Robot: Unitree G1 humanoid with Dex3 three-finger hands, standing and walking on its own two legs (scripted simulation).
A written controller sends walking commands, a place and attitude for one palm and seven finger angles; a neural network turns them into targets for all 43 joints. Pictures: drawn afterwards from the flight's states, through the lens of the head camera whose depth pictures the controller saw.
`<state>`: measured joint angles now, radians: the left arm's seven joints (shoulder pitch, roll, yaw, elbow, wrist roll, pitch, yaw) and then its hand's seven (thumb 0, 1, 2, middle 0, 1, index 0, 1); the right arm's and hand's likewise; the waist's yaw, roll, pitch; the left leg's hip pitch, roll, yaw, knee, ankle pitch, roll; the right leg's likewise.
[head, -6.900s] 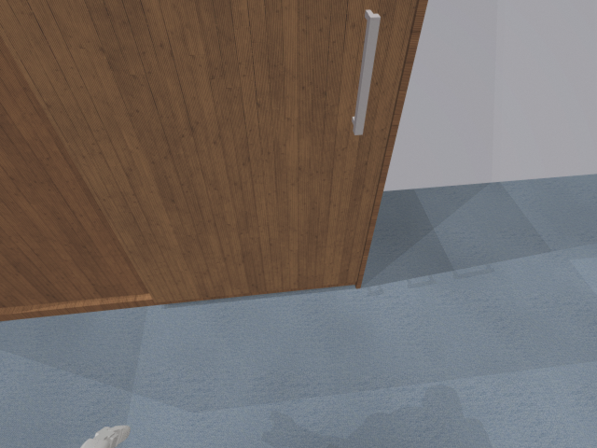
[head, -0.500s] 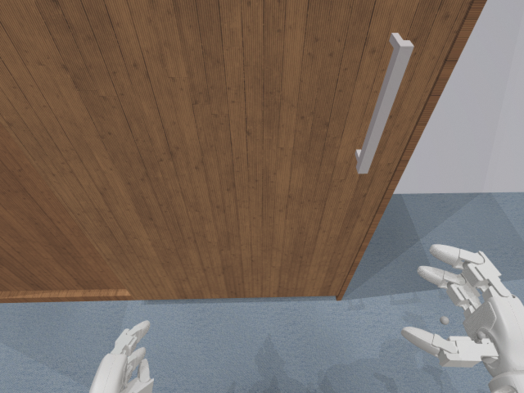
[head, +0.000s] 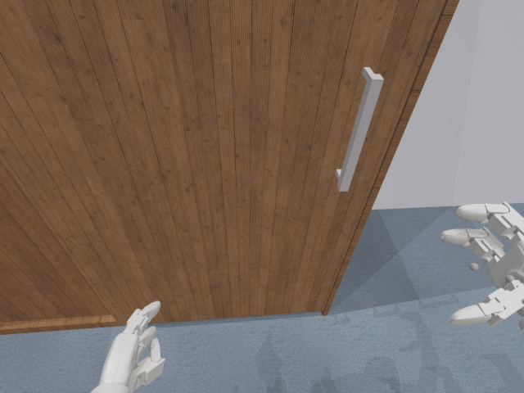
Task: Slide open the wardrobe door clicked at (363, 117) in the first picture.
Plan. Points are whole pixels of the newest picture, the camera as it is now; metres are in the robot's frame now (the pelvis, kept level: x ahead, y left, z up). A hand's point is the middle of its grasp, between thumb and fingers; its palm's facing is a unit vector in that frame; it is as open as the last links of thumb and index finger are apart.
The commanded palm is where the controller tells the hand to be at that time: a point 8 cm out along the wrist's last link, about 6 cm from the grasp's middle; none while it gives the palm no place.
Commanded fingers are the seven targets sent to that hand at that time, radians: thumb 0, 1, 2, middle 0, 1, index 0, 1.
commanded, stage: raise the hand with hooked fingers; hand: right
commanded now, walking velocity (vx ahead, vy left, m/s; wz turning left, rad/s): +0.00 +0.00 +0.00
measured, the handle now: (354, 135) +0.54 -0.17 +0.13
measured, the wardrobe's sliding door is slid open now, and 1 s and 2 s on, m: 0.00 0.00 0.00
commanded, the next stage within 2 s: move the hooked fingers beside the handle in 0.66 s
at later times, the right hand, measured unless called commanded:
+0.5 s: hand (470, 246) +0.27 -0.26 +0.15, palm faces +0.01 +1.00 -0.06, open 14.0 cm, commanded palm +0.24 -0.30 +0.16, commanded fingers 0.00 0.50 -0.30 0.30 1.20 0.30 1.20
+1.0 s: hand (458, 231) +0.30 -0.26 +0.15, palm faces -0.01 +1.00 -0.05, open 14.0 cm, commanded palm +0.28 -0.30 +0.16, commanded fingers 0.00 0.50 -0.30 0.30 1.20 0.30 1.20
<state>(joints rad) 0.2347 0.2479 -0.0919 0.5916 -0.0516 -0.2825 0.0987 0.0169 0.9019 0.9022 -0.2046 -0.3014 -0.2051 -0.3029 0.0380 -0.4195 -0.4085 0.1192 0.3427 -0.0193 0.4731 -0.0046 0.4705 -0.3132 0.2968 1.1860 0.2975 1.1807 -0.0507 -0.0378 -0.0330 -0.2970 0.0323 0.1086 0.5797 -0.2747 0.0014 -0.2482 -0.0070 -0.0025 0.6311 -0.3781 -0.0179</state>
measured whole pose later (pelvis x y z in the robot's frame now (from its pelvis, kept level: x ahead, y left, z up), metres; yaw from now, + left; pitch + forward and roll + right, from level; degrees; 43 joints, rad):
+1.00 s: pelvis +0.00 +0.01 +0.01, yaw +0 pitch -1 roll +1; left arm 0.25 0.27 -0.08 0.62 -0.07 -0.25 0.12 0.02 0.90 0.90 -0.20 -0.30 -0.20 -0.30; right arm -0.18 -0.45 -0.41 0.33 0.31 0.01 0.49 -0.01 0.50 -0.30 0.30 1.20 0.30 1.20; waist -0.03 -0.04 -0.01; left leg -0.27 0.03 0.10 0.53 -0.24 0.01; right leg -0.21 -0.01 -0.01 0.55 -0.33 -0.01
